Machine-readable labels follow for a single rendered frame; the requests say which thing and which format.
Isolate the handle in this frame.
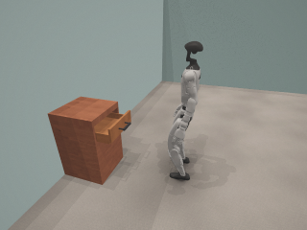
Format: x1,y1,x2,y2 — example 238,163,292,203
118,122,131,131

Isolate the right robot foot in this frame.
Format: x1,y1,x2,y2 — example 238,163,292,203
182,157,190,164

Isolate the robot left hand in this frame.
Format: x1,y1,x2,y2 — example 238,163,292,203
171,128,185,147

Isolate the robot left upper arm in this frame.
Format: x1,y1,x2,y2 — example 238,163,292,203
184,70,199,105

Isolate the robot right shin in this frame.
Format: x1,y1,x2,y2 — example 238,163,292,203
176,140,185,160

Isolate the drawer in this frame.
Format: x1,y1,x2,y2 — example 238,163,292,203
94,110,131,144

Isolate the robot right hand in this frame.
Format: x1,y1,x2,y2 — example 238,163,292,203
173,104,183,117

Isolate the left robot forearm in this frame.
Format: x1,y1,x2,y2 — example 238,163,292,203
179,99,196,130

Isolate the cabinet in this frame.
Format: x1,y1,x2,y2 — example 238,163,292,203
48,97,124,185

